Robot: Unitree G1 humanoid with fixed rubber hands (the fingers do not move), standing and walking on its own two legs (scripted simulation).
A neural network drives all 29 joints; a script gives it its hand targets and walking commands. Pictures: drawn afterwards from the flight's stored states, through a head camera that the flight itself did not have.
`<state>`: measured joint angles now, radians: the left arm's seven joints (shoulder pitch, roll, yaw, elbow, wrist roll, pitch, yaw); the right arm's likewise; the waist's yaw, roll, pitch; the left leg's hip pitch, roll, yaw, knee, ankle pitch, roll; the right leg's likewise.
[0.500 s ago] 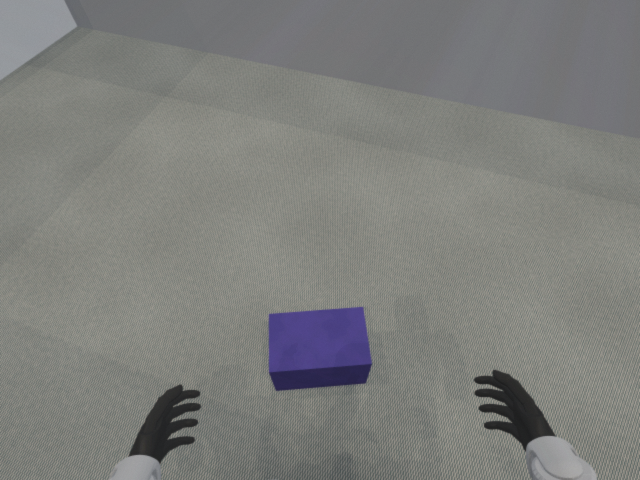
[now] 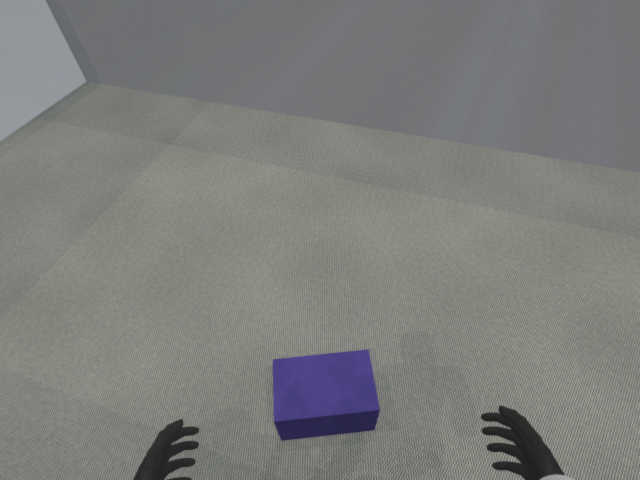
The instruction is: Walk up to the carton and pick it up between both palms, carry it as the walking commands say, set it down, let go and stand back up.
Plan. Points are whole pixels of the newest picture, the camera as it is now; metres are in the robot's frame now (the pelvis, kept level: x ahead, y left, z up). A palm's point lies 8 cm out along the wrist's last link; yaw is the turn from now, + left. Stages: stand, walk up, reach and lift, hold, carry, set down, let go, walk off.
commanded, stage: stand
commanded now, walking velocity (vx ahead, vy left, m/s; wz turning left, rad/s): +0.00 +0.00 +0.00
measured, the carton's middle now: (324, 395) +0.46 +0.02 -0.68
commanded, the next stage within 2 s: none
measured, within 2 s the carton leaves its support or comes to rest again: neither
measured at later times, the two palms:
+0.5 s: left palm out of the picture +0.12 +0.28 -0.09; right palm out of the picture +0.09 -0.29 -0.08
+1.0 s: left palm out of the picture +0.05 +0.30 -0.11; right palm out of the picture +0.02 -0.28 -0.10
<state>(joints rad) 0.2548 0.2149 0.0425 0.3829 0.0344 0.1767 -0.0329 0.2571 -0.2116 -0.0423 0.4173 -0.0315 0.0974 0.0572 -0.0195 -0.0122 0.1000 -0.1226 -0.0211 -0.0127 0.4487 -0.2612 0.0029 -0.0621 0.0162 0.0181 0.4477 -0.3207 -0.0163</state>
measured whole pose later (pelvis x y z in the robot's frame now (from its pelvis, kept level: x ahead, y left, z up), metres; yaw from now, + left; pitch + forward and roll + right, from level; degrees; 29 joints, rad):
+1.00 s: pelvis -0.05 +0.01 +0.00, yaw -2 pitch -3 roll +0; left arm 0.23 0.34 0.03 0.89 0.01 -0.03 0.02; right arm 0.21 -0.31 -0.05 0.94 -0.01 -0.03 -0.01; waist -0.01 -0.03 0.02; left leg -0.18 -0.01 0.01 0.42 -0.18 0.01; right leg -0.13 0.03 0.04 0.41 -0.23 0.00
